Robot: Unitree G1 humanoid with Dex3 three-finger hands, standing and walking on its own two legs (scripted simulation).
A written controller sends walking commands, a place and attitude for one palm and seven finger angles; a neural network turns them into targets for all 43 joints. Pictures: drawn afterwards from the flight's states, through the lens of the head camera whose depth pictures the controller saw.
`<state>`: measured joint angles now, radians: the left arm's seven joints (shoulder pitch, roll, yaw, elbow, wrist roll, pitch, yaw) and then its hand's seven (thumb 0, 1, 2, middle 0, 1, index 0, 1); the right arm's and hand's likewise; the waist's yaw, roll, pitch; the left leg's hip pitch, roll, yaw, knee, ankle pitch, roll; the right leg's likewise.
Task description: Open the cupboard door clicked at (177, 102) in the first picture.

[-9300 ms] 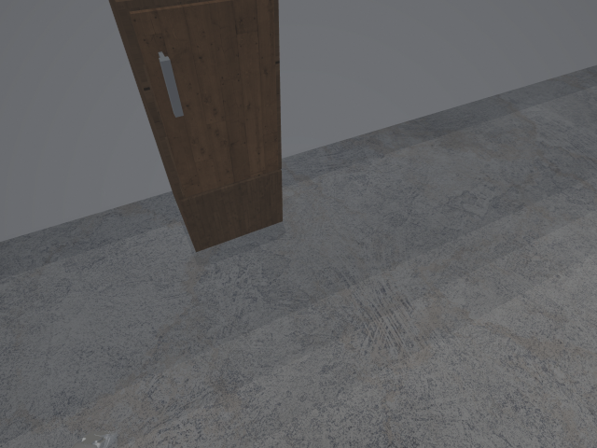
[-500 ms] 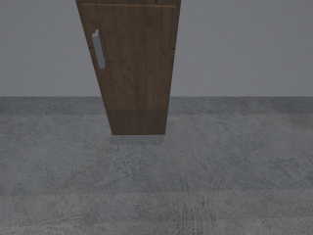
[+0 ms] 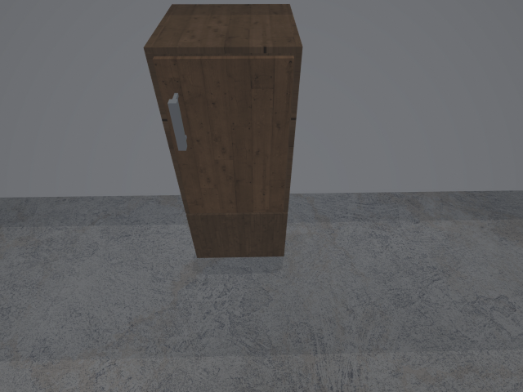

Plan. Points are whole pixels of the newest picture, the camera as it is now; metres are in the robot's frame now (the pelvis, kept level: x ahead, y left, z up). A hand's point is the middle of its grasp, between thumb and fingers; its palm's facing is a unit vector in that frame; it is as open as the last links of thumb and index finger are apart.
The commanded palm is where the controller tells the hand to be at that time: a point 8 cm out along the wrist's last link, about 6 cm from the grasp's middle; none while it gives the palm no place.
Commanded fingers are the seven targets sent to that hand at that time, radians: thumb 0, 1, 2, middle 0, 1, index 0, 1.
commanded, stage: take the last steps up to it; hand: left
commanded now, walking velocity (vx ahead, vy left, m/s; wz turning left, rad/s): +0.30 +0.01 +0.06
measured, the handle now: (179, 122) +0.82 +0.26 -0.01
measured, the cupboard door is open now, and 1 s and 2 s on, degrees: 0 0 0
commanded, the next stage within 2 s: come to a stop and stand still in 0.68 s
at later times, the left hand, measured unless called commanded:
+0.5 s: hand out of the picture +0.01 +0.12 -0.17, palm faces +0.20 -0.97 -0.14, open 7.4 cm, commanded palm none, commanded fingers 0.00 0.90 0.90 -0.20 -0.30 -0.20 -0.30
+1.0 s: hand (172, 298) +0.35 +0.21 -0.17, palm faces +0.04 -0.97 -0.24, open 7.4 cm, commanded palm none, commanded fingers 0.00 0.90 0.90 -0.20 -0.30 -0.20 -0.30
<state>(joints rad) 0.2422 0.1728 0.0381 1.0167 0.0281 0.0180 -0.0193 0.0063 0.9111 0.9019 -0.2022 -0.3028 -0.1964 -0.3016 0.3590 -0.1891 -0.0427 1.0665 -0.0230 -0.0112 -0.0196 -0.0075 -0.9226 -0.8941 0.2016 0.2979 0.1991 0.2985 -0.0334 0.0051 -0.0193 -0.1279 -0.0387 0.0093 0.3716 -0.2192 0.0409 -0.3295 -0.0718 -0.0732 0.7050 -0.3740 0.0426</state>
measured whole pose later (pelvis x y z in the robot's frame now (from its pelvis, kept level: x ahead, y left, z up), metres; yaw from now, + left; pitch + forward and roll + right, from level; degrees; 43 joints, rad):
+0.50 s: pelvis +0.13 -0.01 +0.00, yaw +4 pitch -1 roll +0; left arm 0.50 0.07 0.02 1.17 0.03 -0.07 0.02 0.00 0.91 0.90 -0.21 -0.30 -0.20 -0.30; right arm 0.20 -0.18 -0.06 1.05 -0.02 0.00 0.02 0.01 -0.93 -0.90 0.20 0.30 0.19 0.30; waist 0.05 0.02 0.02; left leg -0.52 0.10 0.08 0.73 -0.18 0.00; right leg 0.04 -0.04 -0.16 0.30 -0.32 0.01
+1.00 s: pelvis +0.27 +0.02 -0.02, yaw +1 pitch -2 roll +2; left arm 0.16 0.18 0.03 1.00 0.02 -0.01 0.02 0.00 0.91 0.90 -0.20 -0.30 -0.19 -0.30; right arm 0.26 -0.16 -0.04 1.09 -0.01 0.00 -0.03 -0.01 -0.92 -0.89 0.20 0.30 0.20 0.30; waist -0.02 -0.01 0.04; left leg -0.17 0.03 0.16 0.55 -0.33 0.00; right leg -0.34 -0.08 -0.08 0.59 -0.20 -0.01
